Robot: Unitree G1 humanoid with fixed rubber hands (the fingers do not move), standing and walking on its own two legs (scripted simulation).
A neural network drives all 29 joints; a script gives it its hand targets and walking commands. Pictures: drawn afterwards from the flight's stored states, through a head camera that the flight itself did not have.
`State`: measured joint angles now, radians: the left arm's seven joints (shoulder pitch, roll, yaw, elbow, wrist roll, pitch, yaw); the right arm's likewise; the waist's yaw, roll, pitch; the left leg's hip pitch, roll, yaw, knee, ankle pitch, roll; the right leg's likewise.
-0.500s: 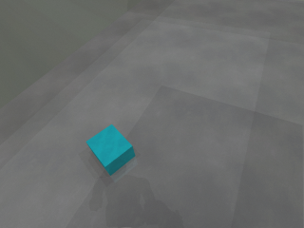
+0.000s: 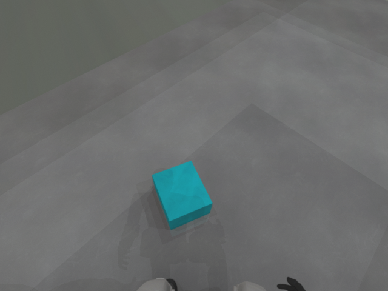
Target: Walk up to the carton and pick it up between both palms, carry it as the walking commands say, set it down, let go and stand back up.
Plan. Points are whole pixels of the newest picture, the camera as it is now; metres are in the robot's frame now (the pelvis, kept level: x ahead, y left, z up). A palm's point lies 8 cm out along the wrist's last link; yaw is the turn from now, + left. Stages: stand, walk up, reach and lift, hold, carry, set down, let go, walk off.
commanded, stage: walk up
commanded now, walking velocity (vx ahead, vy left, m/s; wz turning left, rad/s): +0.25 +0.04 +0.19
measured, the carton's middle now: (181, 194) +0.59 +0.10 -0.69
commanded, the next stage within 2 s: none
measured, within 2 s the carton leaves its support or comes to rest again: neither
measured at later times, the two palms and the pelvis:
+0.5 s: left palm out of the picture +0.10 +0.24 -0.09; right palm out of the picture +0.13 -0.24 -0.14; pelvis +0.09 +0.00 +0.02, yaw +3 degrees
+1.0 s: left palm out of the picture +0.07 +0.27 -0.13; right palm (270, 270) +0.20 -0.15 -0.13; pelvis +0.10 +0.05 +0.01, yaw +5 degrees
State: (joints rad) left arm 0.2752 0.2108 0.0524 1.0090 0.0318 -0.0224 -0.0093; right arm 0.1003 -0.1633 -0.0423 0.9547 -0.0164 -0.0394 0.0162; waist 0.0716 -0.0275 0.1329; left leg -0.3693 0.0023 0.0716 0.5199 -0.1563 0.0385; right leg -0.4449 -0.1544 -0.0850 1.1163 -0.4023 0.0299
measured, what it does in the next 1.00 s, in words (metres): walks ahead: right foot, then left foot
